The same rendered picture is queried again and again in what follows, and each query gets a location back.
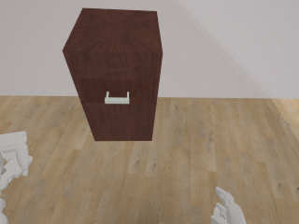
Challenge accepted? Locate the robot right hand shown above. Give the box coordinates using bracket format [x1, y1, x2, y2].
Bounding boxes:
[211, 187, 247, 224]

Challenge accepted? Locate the cabinet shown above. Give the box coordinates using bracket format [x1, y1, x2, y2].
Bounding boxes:
[62, 7, 163, 142]

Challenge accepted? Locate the handle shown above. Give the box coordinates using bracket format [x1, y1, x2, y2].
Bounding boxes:
[105, 91, 130, 105]
[98, 68, 128, 77]

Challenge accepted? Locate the robot left hand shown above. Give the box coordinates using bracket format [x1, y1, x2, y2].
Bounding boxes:
[0, 131, 33, 197]

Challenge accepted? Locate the drawer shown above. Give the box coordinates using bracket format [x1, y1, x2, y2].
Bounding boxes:
[78, 78, 155, 104]

